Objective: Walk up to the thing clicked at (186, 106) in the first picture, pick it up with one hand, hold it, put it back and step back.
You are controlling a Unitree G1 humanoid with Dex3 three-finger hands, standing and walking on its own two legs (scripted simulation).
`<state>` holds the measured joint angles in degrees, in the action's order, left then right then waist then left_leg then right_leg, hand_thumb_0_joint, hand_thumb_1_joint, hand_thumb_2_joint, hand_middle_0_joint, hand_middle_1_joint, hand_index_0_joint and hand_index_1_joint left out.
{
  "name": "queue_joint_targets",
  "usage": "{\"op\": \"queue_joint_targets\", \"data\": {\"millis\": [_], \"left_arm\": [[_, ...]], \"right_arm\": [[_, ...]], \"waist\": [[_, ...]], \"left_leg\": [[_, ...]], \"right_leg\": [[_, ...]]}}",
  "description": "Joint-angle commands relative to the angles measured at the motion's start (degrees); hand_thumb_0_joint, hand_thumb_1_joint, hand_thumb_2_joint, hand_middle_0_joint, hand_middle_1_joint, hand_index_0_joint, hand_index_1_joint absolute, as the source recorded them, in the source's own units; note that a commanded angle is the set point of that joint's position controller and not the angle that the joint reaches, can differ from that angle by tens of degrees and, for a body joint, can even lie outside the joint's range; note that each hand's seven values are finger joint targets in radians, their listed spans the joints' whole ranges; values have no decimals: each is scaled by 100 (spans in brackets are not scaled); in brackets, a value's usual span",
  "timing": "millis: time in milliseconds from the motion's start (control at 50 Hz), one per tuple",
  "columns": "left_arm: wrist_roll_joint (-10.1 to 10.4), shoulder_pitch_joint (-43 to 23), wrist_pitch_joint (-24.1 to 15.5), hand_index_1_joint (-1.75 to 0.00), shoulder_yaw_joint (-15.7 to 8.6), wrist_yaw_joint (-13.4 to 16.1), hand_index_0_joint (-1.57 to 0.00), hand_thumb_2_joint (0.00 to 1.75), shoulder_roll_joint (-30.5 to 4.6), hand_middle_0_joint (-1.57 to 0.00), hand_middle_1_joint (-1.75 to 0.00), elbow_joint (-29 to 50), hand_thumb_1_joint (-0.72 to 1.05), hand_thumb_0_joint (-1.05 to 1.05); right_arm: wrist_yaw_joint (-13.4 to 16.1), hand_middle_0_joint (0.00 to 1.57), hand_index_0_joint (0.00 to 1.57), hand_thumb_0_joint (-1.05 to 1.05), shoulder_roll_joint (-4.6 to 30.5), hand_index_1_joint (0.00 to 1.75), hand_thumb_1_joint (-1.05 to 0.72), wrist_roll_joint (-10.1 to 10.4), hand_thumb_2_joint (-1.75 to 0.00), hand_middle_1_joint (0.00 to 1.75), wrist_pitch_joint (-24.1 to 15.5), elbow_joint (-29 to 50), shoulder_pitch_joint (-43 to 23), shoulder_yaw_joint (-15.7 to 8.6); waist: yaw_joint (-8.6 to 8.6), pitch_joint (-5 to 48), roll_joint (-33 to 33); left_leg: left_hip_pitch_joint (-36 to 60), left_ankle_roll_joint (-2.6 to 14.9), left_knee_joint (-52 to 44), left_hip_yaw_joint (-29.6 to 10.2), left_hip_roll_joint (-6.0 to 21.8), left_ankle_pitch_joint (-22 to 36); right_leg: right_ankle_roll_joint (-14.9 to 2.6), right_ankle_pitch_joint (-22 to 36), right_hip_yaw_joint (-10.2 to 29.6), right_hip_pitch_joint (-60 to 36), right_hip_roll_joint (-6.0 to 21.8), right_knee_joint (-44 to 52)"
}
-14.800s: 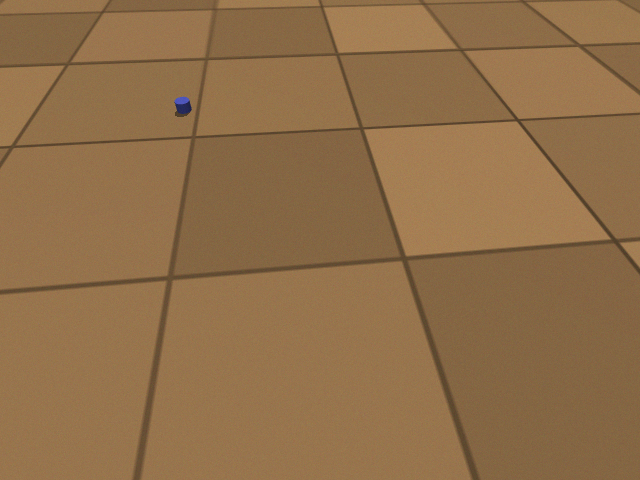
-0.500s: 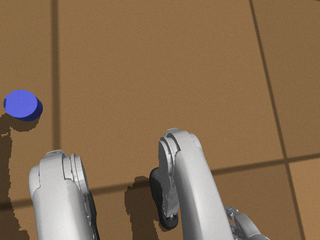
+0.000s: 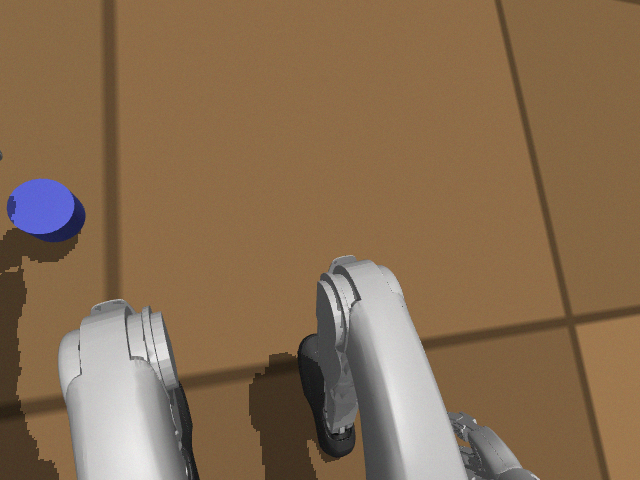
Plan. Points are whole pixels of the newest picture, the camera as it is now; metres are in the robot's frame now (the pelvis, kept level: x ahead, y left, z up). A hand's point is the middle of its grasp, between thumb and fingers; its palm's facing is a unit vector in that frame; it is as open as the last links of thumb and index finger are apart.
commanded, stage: approach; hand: left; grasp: from above
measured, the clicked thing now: (49, 211) +0.48 +0.29 -0.29
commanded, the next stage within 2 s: close in in 0.42 s
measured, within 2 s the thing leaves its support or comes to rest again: neither
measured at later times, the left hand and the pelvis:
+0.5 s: hand (40, 176) +0.49 +0.26 -0.18, palm faces -0.38 -0.04 -0.92, open 14.2 cm; pelvis +0.00 +0.00 +0.00, yaw -1 degrees
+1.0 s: hand (36, 226) +0.44 +0.29 -0.23, palm faces -0.48 -0.11 -0.87, open 14.3 cm; pelvis +0.00 +0.00 -0.02, yaw -2 degrees
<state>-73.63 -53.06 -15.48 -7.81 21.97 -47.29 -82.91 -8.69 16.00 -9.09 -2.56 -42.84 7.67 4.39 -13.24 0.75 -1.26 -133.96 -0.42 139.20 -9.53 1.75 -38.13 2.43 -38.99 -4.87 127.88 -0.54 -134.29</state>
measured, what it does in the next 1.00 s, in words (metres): stands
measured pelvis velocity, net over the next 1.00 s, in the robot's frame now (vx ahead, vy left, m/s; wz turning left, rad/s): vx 0.00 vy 0.00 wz -0.03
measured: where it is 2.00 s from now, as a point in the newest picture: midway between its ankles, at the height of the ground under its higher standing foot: (256, 438)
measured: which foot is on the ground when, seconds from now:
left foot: down 0.00-1.00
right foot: down 0.00-1.00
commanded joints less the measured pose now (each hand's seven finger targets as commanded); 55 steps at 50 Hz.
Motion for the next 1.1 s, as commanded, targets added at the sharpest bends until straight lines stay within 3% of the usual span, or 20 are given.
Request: {"op": "queue_joint_targets", "data": {"millis": [0,60,200,400,480,520,580,600,620,640,660,700,740,760,800,880,920,980,1040,1080], "left_arm": [[99,-1568,-22,-96,-252,243,-13,100,-1628,-16,-92,604,-52,0],[58,-1683,-54,-100,-109,270,-7,102,-1509,-9,-98,597,-56,0],[48,-2461,-56,-102,449,468,-5,105,-791,-8,-99,734,-58,0],[-189,-2325,731,-101,1,1033,-6,103,-1263,-7,-99,-189,-58,0],[50,-1963,1022,-101,-83,879,-6,104,-1409,-8,-99,-212,-58,0],[248,-1658,1099,-101,-144,745,-6,103,-1449,-7,-100,-159,-58,0],[482,-1738,1044,-101,-131,449,-6,101,-1431,-6,-101,123,-58,0],[561,-1719,1010,-101,50,315,-6,100,-1236,-6,-101,-53,-58,0],[623,-1802,905,-101,-282,260,-6,101,-1691,-6,-101,227,-59,0],[635,-1841,803,-101,-205,150,-6,100,-1600,-6,-101,276,-58,0],[660,-1763,685,-101,-397,103,-6,100,-1787,-6,-101,247,-59,0],[557,-1860,408,-102,-233,8,-5,100,-1433,-6,-101,365,-59,0],[507,-2119,114,-102,270,-44,-5,101,-872,-6,-102,571,-57,0],[410,-2002,-15,-103,149,6,-5,101,-1175,-6,-102,532,-57,0],[322,-1962,-195,-102,409,101,-5,101,-1007,-6,-101,309,-57,0],[29,-1890,-418,-99,166,706,-4,102,-1223,-6,-97,138,-57,0],[-196,-2087,-413,-98,120,1034,-5,101,-1337,-6,-97,-19,-55,0],[-376,-2028,-294,-98,-151,1541,-4,104,-1564,-6,-96,-126,-56,0],[-547,-2120,-18,-97,44,1910,-4,102,-1374,-6,-95,-421,-56,0],[-481,-2155,219,-97,-14,2074,-4,101,-1435,-6,-95,-567,-56,0]], "right_arm": [[91,20,20,0,1490,30,-90,0,-90,30,-61,33,1158,-417],[94,20,20,0,1486,30,-89,1,-89,30,-80,43,1085,-409],[77,20,20,0,1502,30,-89,-63,-89,30,-217,-34,1250,-398],[-5,20,20,0,1549,30,-89,-120,-89,30,-314,107,1281,-222],[-98,20,20,0,1614,30,-89,-42,-89,30,-379,228,1200,-187],[-131,20,20,0,1568,30,-89,-2,-89,30,-351,260,1162,-162],[-181,20,20,0,1544,30,-90,9,-89,30,-370,295,1208,-195],[-180,20,20,0,1510,30,-90,30,-89,30,-371,200,1251,-172],[-158,20,20,0,1612,30,-90,16,-90,30,-366,260,1271,-233],[-145,20,20,0,1626,30,-90,17,-90,30,-381,326,1265,-219],[-130,20,20,0,1650,30,-90,-21,-90,30,-349,177,1390,-262],[-115,20,20,0,1694,30,-90,-82,-90,30,-321,140,1499,-302],[-124,20,20,0,1595,30,-90,-89,-90,30,-339,195,1382,-255],[-105,20,20,0,1637,30,-90,-106,-90,30,-310,44,1458,-288],[-100,20,20,0,1629,30,-90,-126,-90,30,-332,88,1384,-216],[-95,20,20,0,1706,30,-89,-210,-90,30,-340,46,1252,-134],[-150,20,20,0,1724,30,-89,-300,-90,30,-395,5,1103,-73],[-219,20,20,0,1805,30,-89,-395,-90,30,-479,-21,914,-64],[-345,20,20,0,1800,30,-89,-505,-90,30,-598,-81,795,-23],[-416,20,20,0,1841,30,-89,-527,-90,30,-654,-110,748,-17]], "waist": [[-50,3663,1635],[-100,3707,1829],[-527,3581,1980],[-369,3726,2154],[-225,3666,2002],[-120,4057,1730],[-316,3805,1317],[-353,3659,1194],[-401,3702,1040],[-389,3631,1007],[-430,3662,1048],[-546,3517,1179],[-639,3415,1481],[-607,3415,1592],[-618,3270,1561],[-536,3312,1992],[-632,3265,2202],[-614,3242,2412],[-752,3145,2614],[-746,3222,2595]], "left_leg": [[2920,204,-1408,564,-148,711],[3051,173,-1417,541,-128,712],[3088,149,-1345,521,-90,599],[2991,168,-1357,662,-106,864],[2787,235,-1333,702,-119,925],[2671,281,-1257,707,-108,1112],[2219,349,-1142,701,-101,1015],[2026,375,-1079,691,-101,893],[1956,387,-1012,645,-83,897],[1917,376,-992,642,-98,798],[1966,347,-976,603,-74,834],[2118,274,-918,549,-90,764],[2415,198,-1001,484,-99,576],[2526,182,-1023,450,-69,560],[2627,156,-979,440,-80,466],[3117,63,-1094,363,-56,731],[3250,36,-1035,350,-30,865],[3342,12,-1032,351,-19,1105],[3328,9,-963,411,-13,1111],[3257,22,-882,406,-9,1205]], "right_leg": [[-394,1024,-517,-1582,-187,1344],[-403,1039,-544,-1467,-204,1301],[-398,1032,-589,-1256,-211,1362],[-425,1331,-537,-1467,-223,1285],[-413,1368,-489,-1655,-248,1265],[-358,1600,-445,-2138,-288,1262],[-290,1577,-373,-2418,-289,1351],[-278,1458,-332,-2372,-276,1386],[-259,1434,-312,-2469,-281,1403],[-277,1290,-311,-2420,-255,1421],[-280,1297,-323,-2525,-263,1409],[-342,1162,-429,-2251,-260,1400],[-401,969,-554,-1913,-280,1375],[-385,972,-602,-1886,-296,1344],[-378,873,-628,-1736,-297,1307],[-385,1086,-819,-1566,-301,1063],[-392,1232,-883,-1363,-325,882],[-365,1464,-946,-1283,-311,728],[-360,1534,-911,-1256,-341,706],[-350,1650,-901,-1271,-356,694]]}}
